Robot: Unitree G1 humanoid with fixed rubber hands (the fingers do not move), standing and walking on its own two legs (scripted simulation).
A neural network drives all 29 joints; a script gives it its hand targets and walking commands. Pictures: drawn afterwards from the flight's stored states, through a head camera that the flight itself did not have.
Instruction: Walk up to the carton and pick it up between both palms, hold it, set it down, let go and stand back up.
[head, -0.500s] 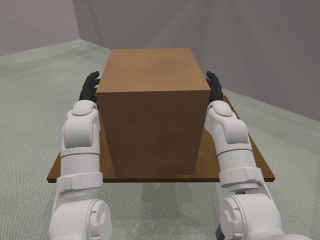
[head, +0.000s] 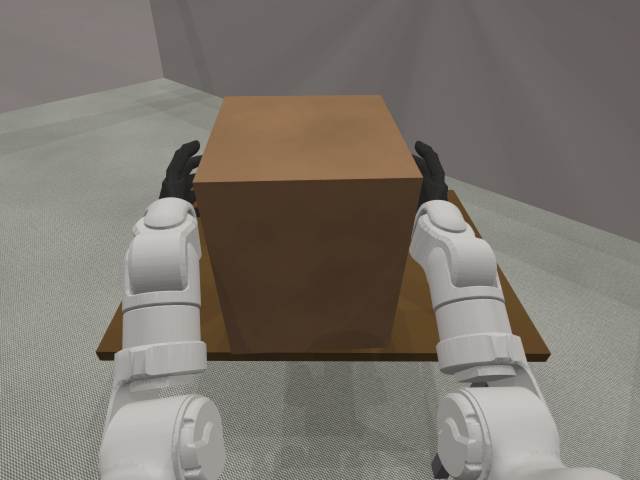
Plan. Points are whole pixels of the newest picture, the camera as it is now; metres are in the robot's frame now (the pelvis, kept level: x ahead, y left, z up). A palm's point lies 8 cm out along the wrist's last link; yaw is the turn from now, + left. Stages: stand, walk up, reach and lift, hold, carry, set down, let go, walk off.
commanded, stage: hold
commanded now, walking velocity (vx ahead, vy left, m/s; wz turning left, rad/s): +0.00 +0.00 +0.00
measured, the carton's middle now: (307, 222) +0.39 +0.01 +0.19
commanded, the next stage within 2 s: none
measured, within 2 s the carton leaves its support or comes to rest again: neither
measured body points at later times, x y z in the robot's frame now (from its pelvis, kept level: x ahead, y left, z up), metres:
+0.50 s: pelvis -0.01 +0.00 +0.00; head -0.08 +0.01 +0.44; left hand +0.37 +0.16 +0.23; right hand +0.38 -0.13 +0.23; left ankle +0.07 +0.11 -0.75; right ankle +0.03 -0.11 -0.75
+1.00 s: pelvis -0.03 +0.02 -0.01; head -0.11 +0.03 +0.43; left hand +0.36 +0.16 +0.24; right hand +0.36 -0.13 +0.25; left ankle +0.07 +0.11 -0.75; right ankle +0.03 -0.11 -0.75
